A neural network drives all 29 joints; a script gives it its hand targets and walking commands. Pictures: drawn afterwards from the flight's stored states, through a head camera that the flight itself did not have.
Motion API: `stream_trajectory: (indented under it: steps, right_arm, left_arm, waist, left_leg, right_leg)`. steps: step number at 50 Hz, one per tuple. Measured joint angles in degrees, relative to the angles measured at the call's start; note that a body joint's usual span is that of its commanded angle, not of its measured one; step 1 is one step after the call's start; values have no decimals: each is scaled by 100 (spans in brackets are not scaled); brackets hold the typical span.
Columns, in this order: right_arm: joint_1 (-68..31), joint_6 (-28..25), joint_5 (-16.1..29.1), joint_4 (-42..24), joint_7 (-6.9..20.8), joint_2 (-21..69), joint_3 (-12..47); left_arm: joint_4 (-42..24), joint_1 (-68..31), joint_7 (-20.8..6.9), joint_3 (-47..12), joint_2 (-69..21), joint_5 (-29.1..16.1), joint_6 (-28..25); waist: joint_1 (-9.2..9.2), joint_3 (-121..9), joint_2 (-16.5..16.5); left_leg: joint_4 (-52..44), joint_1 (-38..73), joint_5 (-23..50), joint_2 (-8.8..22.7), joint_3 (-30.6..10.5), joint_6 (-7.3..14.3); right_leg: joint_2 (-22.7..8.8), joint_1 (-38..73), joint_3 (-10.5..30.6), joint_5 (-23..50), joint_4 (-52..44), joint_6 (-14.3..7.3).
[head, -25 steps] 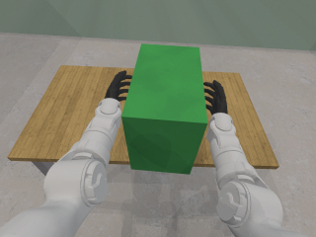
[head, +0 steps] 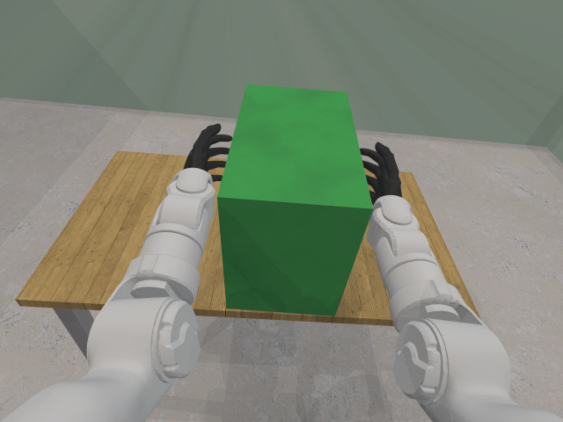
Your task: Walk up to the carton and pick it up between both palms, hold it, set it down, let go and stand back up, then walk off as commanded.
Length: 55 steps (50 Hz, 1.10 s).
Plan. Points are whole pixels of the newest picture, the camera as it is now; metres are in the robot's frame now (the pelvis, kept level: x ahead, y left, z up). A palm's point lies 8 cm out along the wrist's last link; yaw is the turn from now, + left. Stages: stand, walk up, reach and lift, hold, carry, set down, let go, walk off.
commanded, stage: reach and lift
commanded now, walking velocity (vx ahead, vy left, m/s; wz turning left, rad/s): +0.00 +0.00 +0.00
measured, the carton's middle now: (289, 195) +0.49 +0.02 +0.10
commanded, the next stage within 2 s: hold in 1.46 s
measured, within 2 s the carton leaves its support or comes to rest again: neither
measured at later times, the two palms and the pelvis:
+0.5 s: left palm (185, 169) +0.39 +0.16 +0.21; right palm (388, 186) +0.40 -0.11 +0.20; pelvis -0.01 +0.00 +0.00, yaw +0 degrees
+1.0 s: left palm (182, 169) +0.38 +0.16 +0.21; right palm (390, 177) +0.40 -0.11 +0.22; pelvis -0.01 +0.00 +0.00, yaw +0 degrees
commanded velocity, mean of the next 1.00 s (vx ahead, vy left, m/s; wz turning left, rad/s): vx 0.00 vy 0.00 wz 0.00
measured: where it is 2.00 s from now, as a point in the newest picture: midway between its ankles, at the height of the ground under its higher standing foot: outside the picture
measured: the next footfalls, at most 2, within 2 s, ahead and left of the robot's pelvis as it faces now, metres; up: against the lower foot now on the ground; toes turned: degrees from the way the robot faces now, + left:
none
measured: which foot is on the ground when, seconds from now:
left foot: down 0.00-1.00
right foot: down 0.00-1.00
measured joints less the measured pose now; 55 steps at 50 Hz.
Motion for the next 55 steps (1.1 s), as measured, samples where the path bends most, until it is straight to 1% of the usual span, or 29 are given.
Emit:
stream_trajectory:
  steps: [7,16,27,37,55]
  right_arm:
    - [-55,153,0,-1,51,0,0]
    - [-152,273,6,-1,119,0,0]
    - [-196,437,218,-13,143,-6,149]
    - [-239,596,255,-81,139,-24,215]
    - [-355,688,259,-82,173,-82,215]
  left_arm:
    - [-324,47,-74,0,-18,0,517]
    - [-767,143,-106,0,-60,6,1015]
    - [-1269,296,-126,-2,-114,39,1522]
    - [-1381,339,-132,-28,-118,39,1710]
    - [-1439,338,-124,-93,-118,39,1759]
  waist:
    - [0,10,-7]
    - [0,20,32]
    - [0,37,61]
    - [-1,38,68]
    - [-1,38,80]
  left_leg:
    - [0,179,4,-3,0,0]
    - [-4,305,6,-3,0,0]
    - [-16,444,-1,-3,-1,0]
    - [-16,514,9,-3,-2,0]
    - [-17,514,-18,-4,-3,0]
  right_leg:
    - [0,180,0,-2,0,-43]
    - [0,305,0,-2,0,-39]
    - [0,438,0,-12,0,-13]
    - [0,509,0,-3,-1,-14]
    - [0,509,0,-27,-1,-14]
